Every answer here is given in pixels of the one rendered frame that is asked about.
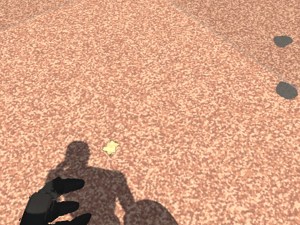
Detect left robot hand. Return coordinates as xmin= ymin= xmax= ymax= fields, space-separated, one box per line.
xmin=19 ymin=176 xmax=92 ymax=225

